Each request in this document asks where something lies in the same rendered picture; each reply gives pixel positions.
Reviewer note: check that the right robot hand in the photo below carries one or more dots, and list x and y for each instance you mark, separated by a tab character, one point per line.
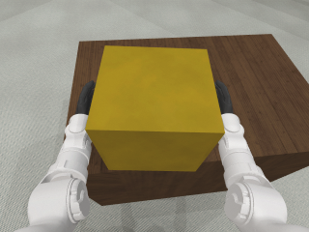
224	98

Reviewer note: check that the robot right forearm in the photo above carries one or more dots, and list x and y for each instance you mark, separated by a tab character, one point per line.
236	157

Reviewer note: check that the robot left upper arm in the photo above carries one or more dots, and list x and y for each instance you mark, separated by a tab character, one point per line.
57	206

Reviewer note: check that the carton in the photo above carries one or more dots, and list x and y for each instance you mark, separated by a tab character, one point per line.
154	109

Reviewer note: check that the robot right upper arm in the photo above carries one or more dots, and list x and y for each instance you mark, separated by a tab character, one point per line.
255	208

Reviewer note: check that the left robot hand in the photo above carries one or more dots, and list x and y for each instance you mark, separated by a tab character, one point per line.
85	98

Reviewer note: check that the pedestal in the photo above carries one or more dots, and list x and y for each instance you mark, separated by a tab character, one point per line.
268	94

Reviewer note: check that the robot left forearm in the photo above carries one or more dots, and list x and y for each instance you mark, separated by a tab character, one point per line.
74	156

